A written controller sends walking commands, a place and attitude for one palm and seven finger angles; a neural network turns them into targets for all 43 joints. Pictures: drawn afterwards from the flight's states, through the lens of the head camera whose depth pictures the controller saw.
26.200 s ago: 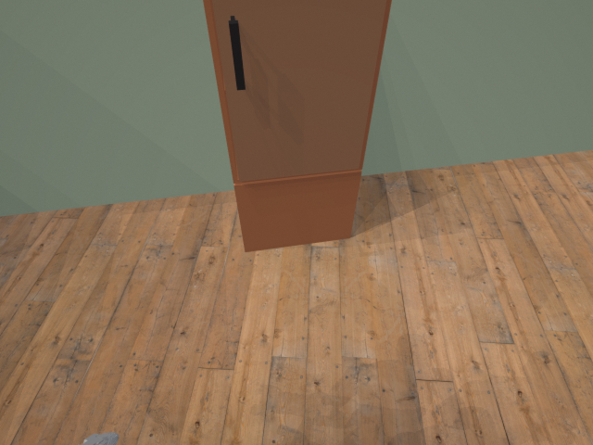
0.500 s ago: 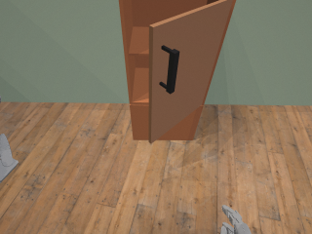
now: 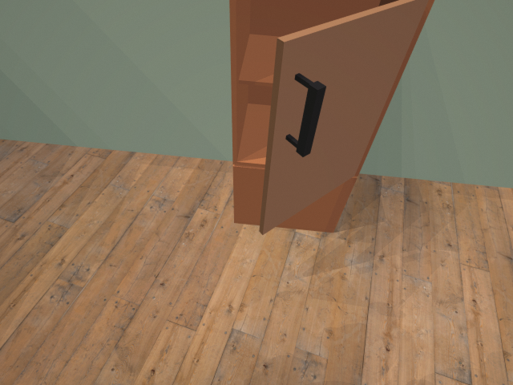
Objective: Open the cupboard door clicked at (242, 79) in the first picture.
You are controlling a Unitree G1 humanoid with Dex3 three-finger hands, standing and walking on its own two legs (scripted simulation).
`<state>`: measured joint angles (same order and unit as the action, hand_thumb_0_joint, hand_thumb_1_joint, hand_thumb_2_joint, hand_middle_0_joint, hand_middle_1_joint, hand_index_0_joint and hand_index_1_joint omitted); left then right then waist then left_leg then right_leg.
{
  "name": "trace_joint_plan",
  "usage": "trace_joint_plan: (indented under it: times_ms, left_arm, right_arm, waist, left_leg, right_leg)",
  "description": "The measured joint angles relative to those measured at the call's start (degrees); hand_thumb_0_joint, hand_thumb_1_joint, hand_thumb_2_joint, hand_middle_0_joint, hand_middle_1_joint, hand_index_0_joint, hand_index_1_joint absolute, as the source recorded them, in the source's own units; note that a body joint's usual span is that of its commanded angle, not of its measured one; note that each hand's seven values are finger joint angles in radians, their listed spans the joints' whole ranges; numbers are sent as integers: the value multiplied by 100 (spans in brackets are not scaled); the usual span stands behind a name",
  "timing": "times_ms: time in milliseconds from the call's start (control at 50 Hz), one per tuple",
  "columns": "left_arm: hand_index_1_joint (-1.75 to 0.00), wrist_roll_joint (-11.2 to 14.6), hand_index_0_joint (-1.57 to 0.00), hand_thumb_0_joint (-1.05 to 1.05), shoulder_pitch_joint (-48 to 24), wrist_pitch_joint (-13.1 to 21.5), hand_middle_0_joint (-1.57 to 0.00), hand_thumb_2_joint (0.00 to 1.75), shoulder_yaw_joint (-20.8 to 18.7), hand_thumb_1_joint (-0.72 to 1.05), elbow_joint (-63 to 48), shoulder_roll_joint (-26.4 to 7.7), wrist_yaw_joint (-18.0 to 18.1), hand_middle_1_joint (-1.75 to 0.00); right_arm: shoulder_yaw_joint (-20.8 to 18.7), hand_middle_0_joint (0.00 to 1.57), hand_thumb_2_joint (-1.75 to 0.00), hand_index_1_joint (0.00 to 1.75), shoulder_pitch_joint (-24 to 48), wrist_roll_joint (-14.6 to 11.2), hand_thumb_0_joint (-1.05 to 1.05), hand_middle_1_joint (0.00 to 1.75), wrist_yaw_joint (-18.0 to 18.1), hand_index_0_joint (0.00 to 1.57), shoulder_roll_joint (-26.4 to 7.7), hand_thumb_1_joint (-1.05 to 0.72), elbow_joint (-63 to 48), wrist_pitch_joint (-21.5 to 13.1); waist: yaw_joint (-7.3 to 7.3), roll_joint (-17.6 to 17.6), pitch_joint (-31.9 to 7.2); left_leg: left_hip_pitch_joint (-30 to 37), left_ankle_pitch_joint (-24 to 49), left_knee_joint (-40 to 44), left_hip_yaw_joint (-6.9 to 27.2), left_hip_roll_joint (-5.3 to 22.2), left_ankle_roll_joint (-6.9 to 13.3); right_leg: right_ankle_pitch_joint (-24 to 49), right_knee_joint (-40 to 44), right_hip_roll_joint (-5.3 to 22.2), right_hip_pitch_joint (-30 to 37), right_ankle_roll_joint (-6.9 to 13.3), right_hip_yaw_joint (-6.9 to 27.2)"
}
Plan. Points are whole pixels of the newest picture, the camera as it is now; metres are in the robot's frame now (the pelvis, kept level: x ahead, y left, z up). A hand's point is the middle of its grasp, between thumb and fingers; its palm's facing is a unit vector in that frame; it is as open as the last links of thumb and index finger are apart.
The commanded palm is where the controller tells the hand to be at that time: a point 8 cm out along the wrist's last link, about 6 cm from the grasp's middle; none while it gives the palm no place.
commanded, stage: let the arm hang, fingers relaxed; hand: left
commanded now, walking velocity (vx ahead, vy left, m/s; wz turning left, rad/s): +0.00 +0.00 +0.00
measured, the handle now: (302, 116) +0.59 -0.04 +0.10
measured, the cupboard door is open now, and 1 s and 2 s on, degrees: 43 43 43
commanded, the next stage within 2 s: look to check the result in 0.66 s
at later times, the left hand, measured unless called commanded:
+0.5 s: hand out of the picture -0.01 +0.16 -0.17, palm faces +0.02 -0.99 -0.16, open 7.3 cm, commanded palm none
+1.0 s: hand out of the picture -0.03 +0.17 -0.17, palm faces +0.02 -0.99 -0.17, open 7.3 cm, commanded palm none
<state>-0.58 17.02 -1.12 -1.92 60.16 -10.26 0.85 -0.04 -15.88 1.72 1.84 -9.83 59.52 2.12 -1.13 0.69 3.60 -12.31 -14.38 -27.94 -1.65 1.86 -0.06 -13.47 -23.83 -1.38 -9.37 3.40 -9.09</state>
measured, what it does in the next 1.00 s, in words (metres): stands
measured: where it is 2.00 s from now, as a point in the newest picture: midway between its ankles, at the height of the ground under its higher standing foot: outside the picture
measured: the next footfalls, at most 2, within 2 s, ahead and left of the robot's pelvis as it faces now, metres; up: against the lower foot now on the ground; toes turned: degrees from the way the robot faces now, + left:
none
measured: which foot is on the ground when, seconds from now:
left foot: down 0.00-1.00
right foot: down 0.00-1.00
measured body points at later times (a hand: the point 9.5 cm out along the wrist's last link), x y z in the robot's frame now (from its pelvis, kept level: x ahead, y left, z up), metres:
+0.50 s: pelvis +0.00 +0.01 +0.00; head +0.00 +0.00 +0.45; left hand -0.01 +0.21 -0.16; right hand -0.04 -0.18 -0.17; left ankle +0.01 +0.12 -0.74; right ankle +0.00 -0.08 -0.74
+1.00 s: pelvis +0.00 +0.02 +0.00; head +0.00 +0.01 +0.45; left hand -0.03 +0.22 -0.16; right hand -0.04 -0.18 -0.17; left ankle +0.01 +0.12 -0.74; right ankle +0.00 -0.08 -0.74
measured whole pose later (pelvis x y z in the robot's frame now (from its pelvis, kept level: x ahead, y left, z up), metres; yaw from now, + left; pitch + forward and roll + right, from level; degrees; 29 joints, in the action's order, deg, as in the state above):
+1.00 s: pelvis +0.00 +0.02 +0.00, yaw -2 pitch -2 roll +0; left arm -0.5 18.7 0.6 -0.8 66.7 -5.4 2.1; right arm 0.6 -18.4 1.4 2.1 -6.1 66.2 0.6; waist 0.2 -1.2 2.2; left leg -9.3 -12.6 -23.8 -4.9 0.2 1.4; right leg -12.9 -24.0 0.3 -9.3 2.0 -6.0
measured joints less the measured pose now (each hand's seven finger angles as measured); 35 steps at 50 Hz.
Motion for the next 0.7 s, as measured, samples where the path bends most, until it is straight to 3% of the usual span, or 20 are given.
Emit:
trace_joint_plan:
  times_ms: [240,420,700]
  left_arm:
    - [-30,25,-20,0,178,136,-20,89,147,92,708,276,74,-30]
    - [-30,12,-20,1,48,181,-20,89,156,91,654,536,105,-30]
    - [-30,14,-20,1,163,180,-20,89,114,92,657,541,115,-30]
  right_arm:
    - [117,20,-90,30,-139,-51,0,30,15,20,281,-91,593,-126]
    - [112,20,-90,30,-230,-38,0,30,19,20,422,-91,731,-156]
    - [55,20,-90,30,-371,-27,0,30,42,19,352,-91,725,-144]
  waist:
    - [82,-342,-116]
    - [120,-273,-228]
    - [135,-173,-193]
  left_leg:
    - [395,181,499,-243,-137,101]
    - [412,172,485,-311,-153,115]
    - [318,150,393,-304,-141,123]
  right_leg:
    - [63,131,125,155,-102,234]
    - [22,14,148,103,-114,302]
    - [34,-16,142,41,-117,295]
